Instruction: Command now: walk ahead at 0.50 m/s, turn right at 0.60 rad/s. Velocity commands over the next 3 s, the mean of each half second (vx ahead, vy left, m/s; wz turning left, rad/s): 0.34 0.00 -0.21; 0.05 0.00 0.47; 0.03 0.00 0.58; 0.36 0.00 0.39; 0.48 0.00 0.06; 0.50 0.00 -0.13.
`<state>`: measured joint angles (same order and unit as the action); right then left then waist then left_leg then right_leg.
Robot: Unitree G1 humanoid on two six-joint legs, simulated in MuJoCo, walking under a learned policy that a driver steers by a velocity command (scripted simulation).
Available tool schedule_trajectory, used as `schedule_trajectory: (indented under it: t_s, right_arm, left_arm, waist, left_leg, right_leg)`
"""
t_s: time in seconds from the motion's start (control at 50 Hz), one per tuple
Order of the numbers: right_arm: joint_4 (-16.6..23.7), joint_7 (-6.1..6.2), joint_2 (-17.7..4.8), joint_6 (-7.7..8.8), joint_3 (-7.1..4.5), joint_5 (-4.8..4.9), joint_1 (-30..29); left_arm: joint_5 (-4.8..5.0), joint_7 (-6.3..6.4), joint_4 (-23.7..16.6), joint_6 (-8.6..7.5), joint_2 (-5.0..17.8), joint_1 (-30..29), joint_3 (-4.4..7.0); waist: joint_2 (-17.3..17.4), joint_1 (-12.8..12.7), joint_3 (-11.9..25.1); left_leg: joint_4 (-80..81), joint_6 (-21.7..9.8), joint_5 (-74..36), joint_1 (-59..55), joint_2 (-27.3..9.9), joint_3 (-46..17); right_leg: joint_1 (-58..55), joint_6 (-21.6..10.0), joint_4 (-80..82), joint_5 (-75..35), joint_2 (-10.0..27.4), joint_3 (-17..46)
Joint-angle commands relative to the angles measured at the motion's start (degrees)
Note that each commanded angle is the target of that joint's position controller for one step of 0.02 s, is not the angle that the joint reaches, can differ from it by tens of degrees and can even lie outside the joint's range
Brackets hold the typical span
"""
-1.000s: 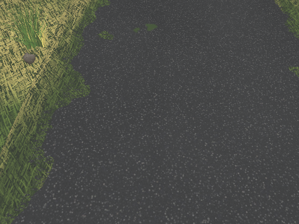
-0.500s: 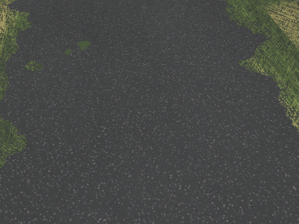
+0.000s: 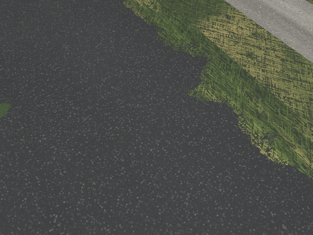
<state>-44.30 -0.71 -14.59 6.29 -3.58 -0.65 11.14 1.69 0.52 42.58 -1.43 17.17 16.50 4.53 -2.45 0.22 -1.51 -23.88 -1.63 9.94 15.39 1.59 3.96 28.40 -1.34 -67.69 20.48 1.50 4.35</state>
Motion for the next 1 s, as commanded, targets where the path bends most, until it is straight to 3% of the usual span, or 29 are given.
schedule_trajectory:
  t_s: [0.02,0.08,0.14,0.22,0.26,0.3,0.32,0.34,0.36,0.38,0.4,0.42,0.44,0.46,0.5,0.56,0.62,0.68,0.74,0.76,0.78,0.8,0.82,0.84,0.86,0.88,0.9,0.92,1.0]
  right_arm:
    - [1.9,0.20,-6.8,0.99,-1.77,0.34,0.9]
    - [0.9,0.43,-8.8,0.89,-2.51,0.34,1.6]
    - [0.4,0.69,-9.8,0.23,-2.73,0.49,1.7]
    - [-2.0,0.72,-10.8,-1.12,-2.55,1.53,5.9]
    - [-3.1,0.58,-12.3,-1.85,-2.69,2.57,6.5]
    - [-3.5,0.71,-13.0,-2.25,-2.56,3.39,4.5]
    - [-3.6,0.71,-11.1,-1.99,-1.81,2.81,5.7]
    - [-1.5,0.30,-6.3,-1.38,0.16,-0.04,6.8]
    - [-3.9,-0.27,-3.5,-1.37,1.45,0.98,15.8]
    - [-5.0,-0.20,-10.3,-1.99,-0.52,2.86,13.0]
    - [-3.1,0.03,-10.3,-2.65,-0.71,3.69,7.8]
    - [-3.4,0.79,-8.5,-3.73,-0.53,2.92,6.3]
    - [-3.9,1.58,-8.3,-5.17,-0.83,2.02,6.7]
    - [-4.4,2.06,-7.5,-6.56,-0.90,1.73,8.8]
    - [-3.9,2.95,-6.9,-8.07,-1.35,1.51,10.2]
    - [-1.3,3.09,-6.5,-8.81,-1.56,1.19,6.2]
    - [1.0,2.16,-6.2,-9.04,-1.41,1.08,2.3]
    - [2.8,1.06,-7.0,-9.35,-1.73,1.13,0.5]
    - [3.2,0.03,-6.9,-9.44,-2.13,1.04,2.5]
    - [2.7,0.06,-7.7,-9.29,-2.57,0.71,4.1]
    - [2.7,0.59,-11.2,-9.03,-3.66,0.44,5.5]
    - [4.5,1.77,-18.0,-8.82,-4.93,0.43,5.8]
    - [5.2,1.00,-18.1,-7.49,-4.58,-1.51,7.3]
    - [5.3,0.50,-16.7,-6.19,-4.26,-1.60,5.9]
    - [5.7,0.75,-15.5,-5.46,-4.11,-0.46,2.8]
    - [6.4,1.16,-13.1,-5.47,-3.50,0.66,0.1]
    - [6.8,1.66,-12.0,-5.76,-3.02,1.28,-1.6]
    - [7.2,2.04,-11.5,-5.97,-2.74,1.06,-1.4]
    - [7.7,2.98,-12.2,-6.37,-3.11,1.25,0.5]
  left_arm:
    - [0.10,-0.29,-5.4,-0.02,2.9,-1.0,1.05]
    - [-0.24,-0.61,-7.2,0.09,2.2,-4.1,0.71]
    - [-0.21,-1.65,-8.1,-0.44,1.6,-7.9,0.27]
    - [-1.03,-2.74,-10.6,-1.37,-0.6,-14.9,-0.74]
    - [-1.38,-3.06,-11.0,-1.84,0.8,-14.6,-0.24]
    - [-2.30,-2.72,-8.1,-2.26,4.3,-5.6,1.44]
    - [-3.03,-1.97,-6.3,-2.26,7.8,0.0,2.55]
    - [-4.91,-0.72,-5.6,-1.89,12.9,6.7,3.19]
    - [-4.88,-0.67,-6.6,-1.40,11.5,4.9,1.86]
    - [-3.60,-1.17,-6.7,-0.75,9.0,3.8,1.67]
    - [-2.59,-1.36,-6.3,-0.82,7.6,-0.3,1.12]
    - [-2.02,-1.43,-5.5,-1.12,5.3,-4.1,0.38]
    - [-2.14,-1.45,-5.3,-1.37,3.5,-7.4,-0.07]
    - [-2.90,-1.40,-4.9,-1.51,4.0,-10.0,0.18]
    - [-3.70,-0.83,-4.7,-1.91,4.8,-13.2,0.61]
    - [-3.32,0.56,-3.2,-1.75,5.0,-13.3,0.91]
    - [-2.92,1.70,-1.9,-0.71,6.1,-13.0,1.31]
    - [-2.21,1.73,-0.9,0.38,7.4,-12.4,1.77]
    - [-0.62,1.59,0.0,1.29,8.3,-13.3,2.14]
    - [-0.20,1.56,0.9,1.59,7.3,-11.8,2.01]
    - [-0.80,1.39,2.2,1.92,5.2,-8.5,1.65]
    - [-3.59,1.06,0.3,1.93,2.3,-8.8,0.79]
    - [-3.19,1.46,-1.8,1.82,4.1,-15.0,1.18]
    - [-1.86,1.65,-1.9,2.00,5.5,-16.3,1.68]
    - [-1.40,1.95,-1.3,2.09,5.5,-15.2,1.92]
    - [-1.83,2.43,-0.1,2.16,6.0,-14.3,2.23]
    - [-2.18,2.67,0.2,2.16,6.5,-13.7,2.51]
    - [-2.14,2.58,0.3,2.00,6.1,-13.4,2.51]
    - [-1.54,2.35,0.2,1.44,3.9,-14.4,1.76]
  waist:
    - [8.2,0.6,1.1]
    - [6.6,0.9,0.7]
    - [6.1,2.2,0.0]
    - [5.3,4.1,-2.0]
    - [7.2,2.5,-0.8]
    - [7.9,-3.6,4.6]
    - [6.4,-6.0,8.7]
    - [-4.7,-6.9,18.3]
    - [-12.4,-3.5,30.5]
    - [-5.4,-5.8,29.2]
    - [-4.8,-4.4,20.1]
    - [-1.8,-2.3,13.6]
    - [-2.5,-0.3,10.2]
    - [-3.9,1.6,8.6]
    - [-5.2,3.3,7.4]
    - [-4.5,2.3,6.2]
    - [-4.3,1.0,5.9]
    - [-4.1,0.3,5.7]
    - [-3.7,2.2,5.8]
    - [-2.1,2.5,5.8]
    - [6.0,1.8,4.6]
    - [23.3,-0.4,3.4]
    - [19.4,3.6,6.3]
    - [13.5,3.1,6.4]
    - [11.1,1.2,5.7]
    - [9.0,0.3,6.1]
    - [9.1,-0.7,6.4]
    - [9.4,-1.0,7.6]
    - [9.0,0.1,8.5]
  left_leg:
    - [14.3,-9.0,-5.0,-8.8,-16.5,-13.8]
    - [15.5,-9.8,-10.9,-10.7,-17.1,-8.5]
    - [15.5,-8.3,-14.2,-11.7,-15.6,-1.8]
    - [12.5,-7.6,-26.1,-11.9,-15.4,1.5]
    - [8.4,-6.9,-34.0,-14.9,-16.2,0.3]
    - [-2.2,-4.3,-41.7,-15.1,-14.0,0.5]
    - [-11.1,-1.6,-35.4,-9.3,-11.0,1.7]
    - [-30.7,2.1,-2.3,6.4,-5.7,2.2]
    - [-46.1,4.5,33.0,14.4,-0.8,-7.3]
    - [-48.9,4.6,31.5,15.0,-3.2,-12.0]
    - [-47.8,4.3,29.5,20.1,-5.1,-9.6]
    - [-43.9,4.8,25.9,20.2,-7.0,-8.3]
    - [-41.3,5.5,22.3,16.5,-8.2,-7.9]
    - [-41.5,6.5,18.5,11.0,-7.6,-6.6]
    - [-41.1,7.1,15.2,8.5,-6.9,-5.3]
    - [-35.4,6.3,9.9,10.6,-8.2,-5.4]
    - [-28.7,5.3,7.5,9.6,-8.4,-4.0]
    - [-23.6,4.0,9.1,8.3,-7.6,-2.2]
    - [-12.3,1.2,5.7,2.7,-5.4,0.7]
    - [-7.1,-0.4,1.6,-0.8,-3.8,0.7]
    - [0.1,-3.1,-11.5,-4.6,-6.7,-6.2]
    - [1.8,-10.8,-32.7,-12.0,-20.5,-26.2]
    - [4.5,-19.2,-30.4,-9.4,-24.5,-33.5]
    - [4.9,-17.8,-26.8,-9.7,-21.7,-28.9]
    - [4.3,-14.5,-23.4,-9.8,-18.8,-24.9]
    - [3.8,-12.0,-21.5,-9.9,-17.1,-23.0]
    - [3.8,-11.1,-22.5,-8.5,-16.1,-21.4]
    - [3.7,-11.0,-24.3,-8.2,-15.3,-20.8]
    - [3.2,-10.9,-21.9,-11.8,-13.9,-21.4]
  right_leg:
    - [11.0,0.6,2.0,-3.7,5.5,2.0]
    - [13.9,1.5,8.7,-9.8,6.1,1.7]
    - [12.1,1.2,18.3,-18.4,5.5,-0.7]
    - [5.3,0.0,30.1,-20.1,2.1,-4.9]
    - [1.8,-1.6,33.9,-17.1,0.2,-5.8]
    - [-11.5,-4.0,41.4,-22.2,-2.6,-7.2]
    - [-23.7,-5.5,42.1,-36.6,-0.3,-5.5]
    - [-43.7,-11.2,34.4,-69.0,15.3,8.9]
    - [-52.2,-21.1,35.6,-76.2,27.8,23.4]
    - [-45.1,-19.4,38.5,-66.1,23.8,18.1]
    - [-39.3,-16.5,40.6,-55.9,20.4,12.1]
    - [-30.9,-14.0,43.7,-47.1,17.4,8.1]
    - [-23.0,-12.7,46.9,-40.5,15.7,5.0]
    - [-15.6,-12.5,50.1,-37.2,14.7,2.0]
    - [-10.4,-13.3,53.0,-32.5,15.0,-1.4]
    - [-11.0,-13.0,54.7,-23.3,15.9,-4.3]
    - [-12.8,-12.6,55.1,-18.0,16.8,-6.0]
    - [-15.9,-11.8,53.1,-17.9,18.4,-6.6]
    - [-17.5,-8.4,47.2,-18.6,18.0,-8.4]
    - [-16.5,-5.7,43.0,-15.3,15.9,-10.0]
    - [-12.4,-1.1,32.9,-8.5,11.2,-14.2]
    - [4.5,5.2,14.8,14.9,2.3,-17.7]
    - [9.5,5.5,3.6,20.5,-2.2,-6.7]
    - [11.2,4.5,-0.3,16.4,-1.2,-3.1]
    - [12.3,3.7,0.2,10.6,-0.2,-1.7]
    - [12.3,3.6,1.3,7.0,0.5,-0.9]
    - [10.5,3.9,1.7,4.3,0.4,-0.7]
    - [8.7,4.1,1.3,2.3,-0.4,-0.8]
    - [7.9,5.2,11.9,-1.3,-1.6,0.0]
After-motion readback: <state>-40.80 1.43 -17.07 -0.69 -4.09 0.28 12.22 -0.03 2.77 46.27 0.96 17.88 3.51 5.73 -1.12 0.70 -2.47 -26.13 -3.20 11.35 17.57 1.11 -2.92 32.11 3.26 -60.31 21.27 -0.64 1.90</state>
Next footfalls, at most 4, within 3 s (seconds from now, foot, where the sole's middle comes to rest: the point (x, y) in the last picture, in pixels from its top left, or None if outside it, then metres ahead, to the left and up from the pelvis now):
0.32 right None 0.32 -0.18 -0.78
0.78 left None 0.29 0.08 -0.78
1.26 right None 0.37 -0.14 -0.78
1.70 left None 0.25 0.11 -0.78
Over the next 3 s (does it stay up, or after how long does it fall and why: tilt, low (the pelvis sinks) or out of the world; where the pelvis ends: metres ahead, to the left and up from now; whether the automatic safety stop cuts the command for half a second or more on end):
stays up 0.77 0.51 0.01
